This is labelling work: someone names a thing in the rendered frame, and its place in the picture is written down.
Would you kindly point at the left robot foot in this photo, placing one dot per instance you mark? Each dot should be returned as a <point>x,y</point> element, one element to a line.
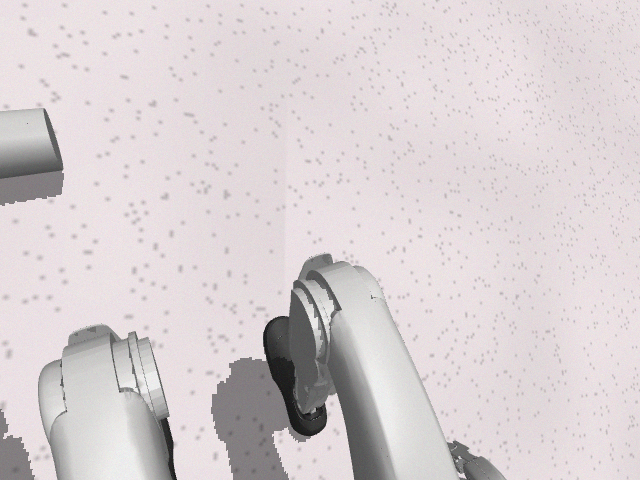
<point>170,445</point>

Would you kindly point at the can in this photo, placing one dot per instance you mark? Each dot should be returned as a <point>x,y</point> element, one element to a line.
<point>28,144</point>

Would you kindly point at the right robot hand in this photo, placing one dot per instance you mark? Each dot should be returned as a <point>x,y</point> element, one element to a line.
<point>474,468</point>

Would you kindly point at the right robot foot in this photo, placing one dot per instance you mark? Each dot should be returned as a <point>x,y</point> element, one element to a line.
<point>282,369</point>

